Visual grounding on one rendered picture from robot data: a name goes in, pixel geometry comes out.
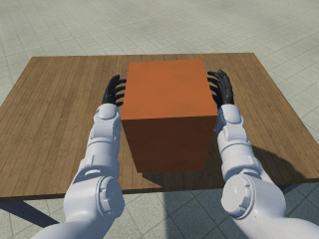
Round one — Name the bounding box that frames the carton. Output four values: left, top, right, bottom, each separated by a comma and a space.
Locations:
121, 59, 218, 173

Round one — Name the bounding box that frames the right robot forearm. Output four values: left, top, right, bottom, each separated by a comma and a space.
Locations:
214, 104, 275, 184

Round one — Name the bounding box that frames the table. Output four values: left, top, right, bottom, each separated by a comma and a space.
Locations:
0, 52, 319, 228

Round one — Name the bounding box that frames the left robot upper arm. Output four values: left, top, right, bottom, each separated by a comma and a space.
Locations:
31, 175, 126, 239

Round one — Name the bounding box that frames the robot left hand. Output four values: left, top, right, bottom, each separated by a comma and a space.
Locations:
102, 75, 127, 107

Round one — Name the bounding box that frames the right robot upper arm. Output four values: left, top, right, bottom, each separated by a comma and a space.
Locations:
220, 173, 319, 239

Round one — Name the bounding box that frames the left robot forearm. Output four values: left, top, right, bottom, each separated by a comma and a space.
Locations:
63, 104, 122, 217

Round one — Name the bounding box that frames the robot right hand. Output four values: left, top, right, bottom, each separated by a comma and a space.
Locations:
207, 69, 234, 109

